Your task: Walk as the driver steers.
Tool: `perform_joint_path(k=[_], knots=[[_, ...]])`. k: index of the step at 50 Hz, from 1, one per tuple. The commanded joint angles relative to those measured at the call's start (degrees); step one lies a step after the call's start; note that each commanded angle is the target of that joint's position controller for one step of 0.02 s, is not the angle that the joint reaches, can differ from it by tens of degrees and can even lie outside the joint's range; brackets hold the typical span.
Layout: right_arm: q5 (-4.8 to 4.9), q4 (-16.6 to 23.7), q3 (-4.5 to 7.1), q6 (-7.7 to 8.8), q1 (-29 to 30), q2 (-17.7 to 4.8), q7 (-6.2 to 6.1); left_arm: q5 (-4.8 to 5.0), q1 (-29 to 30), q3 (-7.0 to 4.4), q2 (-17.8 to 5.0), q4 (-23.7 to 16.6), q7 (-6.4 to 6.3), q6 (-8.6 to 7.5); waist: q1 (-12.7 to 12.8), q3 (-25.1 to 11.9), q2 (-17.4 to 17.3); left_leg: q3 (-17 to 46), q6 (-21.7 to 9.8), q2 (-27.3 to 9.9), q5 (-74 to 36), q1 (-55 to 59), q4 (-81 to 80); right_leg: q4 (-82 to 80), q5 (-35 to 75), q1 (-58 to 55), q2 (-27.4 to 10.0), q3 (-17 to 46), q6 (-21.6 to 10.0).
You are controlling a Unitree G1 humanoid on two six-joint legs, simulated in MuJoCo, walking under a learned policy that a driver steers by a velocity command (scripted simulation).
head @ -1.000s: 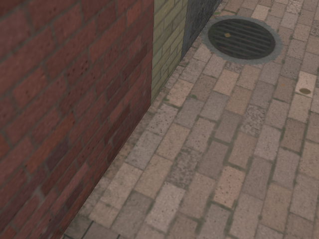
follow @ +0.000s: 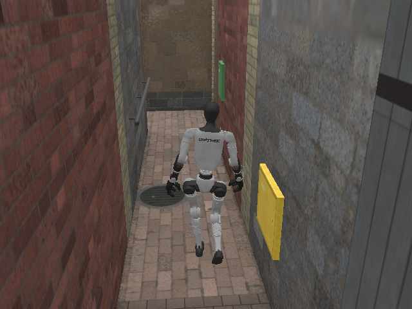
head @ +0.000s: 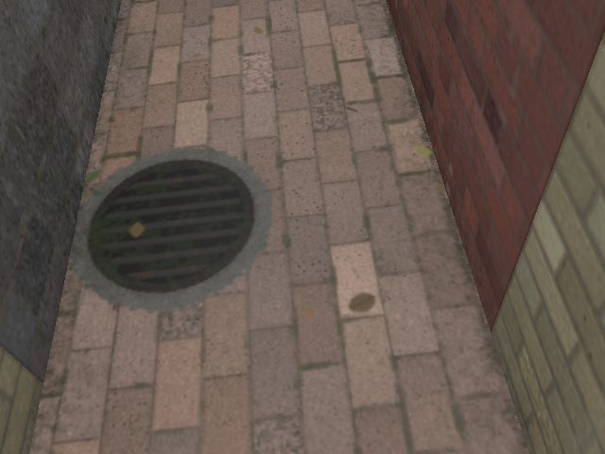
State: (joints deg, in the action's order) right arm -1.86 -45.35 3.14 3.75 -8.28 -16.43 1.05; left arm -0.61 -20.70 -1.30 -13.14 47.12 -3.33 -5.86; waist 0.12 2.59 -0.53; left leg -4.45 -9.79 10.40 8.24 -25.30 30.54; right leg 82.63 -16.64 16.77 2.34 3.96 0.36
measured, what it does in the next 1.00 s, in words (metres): walks ahead: right foot, then left foot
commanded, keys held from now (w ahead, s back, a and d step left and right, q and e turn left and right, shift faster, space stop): shift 1.00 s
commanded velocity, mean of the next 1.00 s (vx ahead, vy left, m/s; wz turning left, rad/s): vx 0.23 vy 0.00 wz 0.13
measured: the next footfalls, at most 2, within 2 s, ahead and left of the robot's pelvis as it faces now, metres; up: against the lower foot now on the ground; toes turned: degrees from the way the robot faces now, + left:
right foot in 0.24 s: +0.46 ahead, -0.13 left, +0.00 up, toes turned +11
left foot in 0.60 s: +0.45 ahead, +0.16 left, +0.00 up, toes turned +3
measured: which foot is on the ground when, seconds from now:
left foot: down 0.00-0.24, up 0.26-0.58, down 0.60-1.00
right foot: up 0.00-0.22, down 0.24-1.00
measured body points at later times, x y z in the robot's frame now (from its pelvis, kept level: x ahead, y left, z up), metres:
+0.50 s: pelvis +0.36 -0.02 +0.03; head +0.40 -0.04 +0.47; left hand +0.33 +0.25 -0.09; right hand +0.53 -0.25 -0.11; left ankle +0.34 +0.15 -0.67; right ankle +0.42 -0.14 -0.72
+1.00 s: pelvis +0.44 +0.07 +0.02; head +0.46 +0.07 +0.47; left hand +0.44 +0.34 -0.12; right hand +0.56 -0.16 -0.11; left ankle +0.41 +0.16 -0.72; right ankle +0.42 -0.13 -0.72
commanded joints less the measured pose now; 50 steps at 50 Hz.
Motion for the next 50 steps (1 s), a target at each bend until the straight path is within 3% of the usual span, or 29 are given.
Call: perform_joint_path(k=[1, 3, 4, 6, 7, 9, 11, 12, 13, 14, 15, 16, 17, 18, 20, 24, 27, 29, 30, 31, 32, 33, 35, 38, 40, 41, 44, 47, 50], knots=[[0.89, -1.5, 1.98, 0.93, -11.1, -6.8, -1.33, -2.60, 5.0, -0.71, -7.7, -9.3, -0.10, 0.00, -0.8, -2.9, 8.3, 34.9, -12.4, -20.0, -5.9, 18.4, -15.3, -4.0, -3.5, 21.6, -7.1, 5.1, 1.5], [1.67, -1.2, 1.66, 1.75, -9.1, -6.8, 0.11, -2.07, 5.9, -0.12, -5.7, -10.1, 0.07, 1.68, 2.6, 1.3, 4.5, 27.3, -10.1, -16.1, -23.1, 8.5, -15.6, -17.0, -5.3, 17.0, -7.2, 1.7, 1.5], [1.26, -1.0, 1.82, 2.25, -7.4, -8.0, 0.88, -1.43, 7.9, 0.30, -4.9, -10.9, 0.32, 1.79, 3.4, 2.9, 3.3, 22.7, -8.9, -14.1, -30.5, 2.5, -16.9, -28.2, -4.5, 11.8, -6.5, -1.4, 1.7], [1.66, -3.0, 2.27, 2.19, -10.5, -7.2, 1.88, 0.06, 10.6, 1.09, -3.2, -9.7, 0.76, 1.57, 0.2, 0.2, -2.3, 16.1, -4.6, -7.9, -33.2, -0.8, -15.6, -44.0, 10.7, -1.6, -0.9, -9.1, 1.9], [5.92, -2.3, 3.10, 1.55, -12.8, -4.9, 0.21, -0.15, 11.0, 0.15, -4.7, -9.9, 2.14, -0.84, -1.5, 1.8, -1.8, 16.1, -2.0, -7.0, -24.2, -1.6, -14.1, -46.6, 24.7, -5.2, -1.5, -5.8, 0.9], [5.74, -4.0, 3.25, 1.09, -17.2, -6.3, -0.65, -1.85, 11.5, -0.72, -5.6, -9.3, 2.39, -1.52, -2.5, -0.9, -4.8, 19.2, -0.7, -8.0, -19.2, 6.2, -12.7, -52.8, 33.3, -7.6, -0.6, -4.8, -1.0], [5.39, -4.2, 3.19, -0.15, -18.8, -5.4, -0.71, -2.64, 8.4, -1.83, -6.4, -7.9, 1.04, -1.34, 0.1, -4.7, -7.6, 19.0, 2.8, -7.6, -21.4, 12.8, -4.2, -55.9, 35.4, -13.0, 0.0, -4.5, -3.1], [4.86, -3.5, 3.06, -0.66, -17.9, -4.2, -1.06, -3.25, 4.4, -2.69, -9.0, -6.8, 0.78, -1.48, 2.6, -6.7, -7.5, 18.3, 5.4, -6.1, -20.4, 14.4, 3.1, -54.6, 44.8, -16.3, -2.8, -2.9, -3.8], [3.94, -2.2, 2.53, -0.61, -21.3, -2.0, -1.57, -4.27, -2.8, -4.02, -13.1, -4.9, 1.05, -1.62, 4.5, -13.8, -0.2, 18.4, 8.8, -3.7, -7.8, 8.1, 18.5, -48.8, 66.7, -28.5, -13.3, 6.3, -9.3], [4.08, -2.9, 1.71, -0.66, -28.3, -1.1, -1.88, -3.14, -8.2, -4.71, -14.5, -1.8, 2.41, -1.03, 4.9, -24.1, 12.9, 16.2, 12.6, 0.1, 26.1, 1.8, 42.1, -48.7, 75.8, -38.1, -27.4, 22.9, -19.4], [4.38, -3.9, 2.11, -0.98, -30.2, -3.7, -1.92, -0.81, -10.2, -4.03, -11.7, 0.2, 3.59, -0.94, 4.7, -28.2, 9.1, 21.8, 13.7, 0.0, 33.4, -2.8, 51.7, -50.1, 67.0, -40.0, -28.1, 29.6, -21.2], [4.69, -3.0, 2.48, -1.44, -26.3, -4.7, -2.31, 0.67, -6.4, -3.81, -10.9, -0.2, 3.72, -0.40, 4.5, -23.4, 6.3, 22.0, 14.1, -2.8, 31.3, -6.3, 54.3, -51.8, 58.2, -36.4, -26.0, 26.1, -19.4], [4.58, -1.8, 2.61, -1.80, -21.3, -4.6, -3.00, 1.09, -1.7, -3.11, -9.2, -0.6, 3.18, 0.24, 3.7, -16.6, 3.9, 20.0, 14.4, -4.6, 27.5, -8.6, 52.8, -54.2, 54.1, -29.8, -24.1, 22.7, -18.3], [3.80, -0.5, 2.85, -2.45, -16.3, -4.4, -3.81, 1.02, 2.0, -2.37, -7.3, -0.6, 2.26, 0.62, 2.8, -10.3, 1.2, 18.9, 14.8, -5.9, 22.4, -7.3, 49.2, -57.3, 53.7, -20.7, -22.6, 20.4, -17.3], [3.05, 0.6, 2.95, -3.91, -14.0, -1.7, -4.24, 0.07, 3.8, -1.96, -6.6, 0.9, 1.10, 0.88, 0.1, -6.7, 2.6, 17.5, 15.1, -7.5, 17.7, 0.6, 40.9, -60.7, 55.0, -11.6, -19.2, 14.0, -15.4], [3.33, 1.0, 1.22, -4.57, -9.7, 4.3, -3.70, -0.40, 6.6, -2.47, -7.8, 2.1, 0.35, 2.08, -1.6, -5.0, 7.1, 11.3, 15.5, -10.2, 10.5, 12.6, 10.4, -64.0, 50.6, -4.9, -13.2, 4.2, -10.9], [3.01, -0.3, 1.67, -5.14, -9.7, 2.4, -3.02, 0.68, 5.5, -3.13, -9.8, 3.3, 0.43, 2.03, -2.2, -5.0, 9.8, 8.2, 14.7, -9.5, -3.8, 23.3, -0.5, -66.1, 37.3, -0.6, -12.6, 3.8, -8.4], [1.50, 0.0, 1.66, -5.99, -7.9, 2.0, -3.16, 1.48, 6.1, -2.73, -8.3, 3.6, 1.08, 1.35, -2.9, -3.1, 11.2, 10.4, 13.1, -11.4, -4.8, 25.9, -3.6, -67.1, 21.1, 2.7, -11.9, 5.0, -5.4], [0.84, 0.8, 1.57, -6.14, -6.7, 1.1, -3.21, 1.57, 5.0, -2.27, -6.8, 4.3, 1.41, 1.19, -3.2, -1.7, 9.6, 12.8, 12.2, -13.6, -7.5, 26.9, -6.8, -66.8, 12.4, 3.9, -10.6, 4.6, -2.5], [1.11, 1.8, 1.97, -6.14, -4.8, -1.9, -3.51, 1.51, 0.1, -2.50, -6.9, 5.1, 1.60, 1.05, -0.8, -1.6, 3.9, 13.4, 11.2, -15.3, -14.0, 27.1, -6.3, -64.5, 5.4, 3.7, -6.6, 1.4, 0.2], [1.70, 1.8, 2.19, -6.01, -3.7, -3.7, -3.36, 1.25, -3.7, -3.19, -8.5, 6.0, 2.00, 0.91, 1.1, -1.9, -2.0, 12.2, 9.6, -13.9, -11.8, 25.7, -4.5, -64.1, 4.3, 2.6, -5.0, 0.1, 1.3], [1.80, 1.1, 1.90, -6.06, -3.4, -1.8, -2.95, 1.22, -3.4, -3.26, -8.6, 6.7, 1.82, 0.92, -0.2, -1.6, -3.2, 11.7, 9.8, -12.5, -5.5, 22.2, -5.7, -63.1, 3.8, -0.6, -4.8, -1.5, 2.1], [1.11, 1.0, 1.04, -5.60, -2.7, 0.6, -1.77, 0.79, -2.6, -3.07, -7.3, 7.1, 1.28, 1.61, 0.5, 0.4, -3.2, 13.1, 9.0, -12.5, -11.7, 18.5, -7.4, -60.5, 8.1, -3.4, -5.7, -2.2, 2.0], [1.14, 1.4, 1.15, -4.49, -2.7, 0.7, -2.05, 0.07, -5.0, -3.64, -8.1, 9.0, 0.98, 1.02, 0.3, -1.7, -4.9, 12.8, 8.0, -12.0, -13.8, 18.4, -6.7, -59.4, 9.2, -6.1, -6.1, -2.9, 3.5], [1.47, 0.8, 0.73, -4.10, -3.1, 1.2, -2.46, 0.33, -3.4, -3.84, -8.3, 8.7, 0.86, 0.61, 0.1, -0.8, -5.1, 13.7, 7.8, -11.7, -16.9, 17.0, -7.0, -59.1, 11.8, -7.6, -6.6, -2.4, 4.3], [2.39, 1.0, 0.94, -3.74, -2.6, 0.5, -2.72, 0.02, -1.1, -3.08, -6.9, 7.7, 1.42, 0.55, 0.5, -1.9, -6.2, 13.9, 7.7, -11.5, -21.1, 18.2, -6.0, -58.8, 13.5, -7.7, -6.6, -2.6, 4.6], [2.03, 0.6, 1.26, -2.93, -4.2, -0.5, -2.20, -0.62, -1.9, -2.63, -6.7, 8.8, 1.73, 1.01, 0.4, -5.1, -3.4, 14.7, 6.2, -12.3, -30.5, 20.5, -4.2, -57.7, 14.8, -9.2, -6.4, -3.3, 6.0], [2.79, 1.0, 1.25, -2.72, -4.8, -0.5, -1.84, -0.64, -1.1, -2.40, -7.2, 9.5, 1.67, 2.30, -0.1, -4.7, -3.1, 15.2, 5.5, -12.4, -31.7, 19.9, -4.6, -56.4, 14.1, -9.0, -6.1, -4.2, 6.6], [3.36, -0.3, 1.14, -2.68, -6.3, -0.8, -1.89, 0.16, -0.5, -1.66, -6.4, 10.3, 1.47, 2.68, -0.2, -5.3, -2.2, 14.6, 5.6, -11.4, -29.1, 19.6, -5.1, -56.5, 14.3, -10.1, -6.5, -4.5, 7.2]])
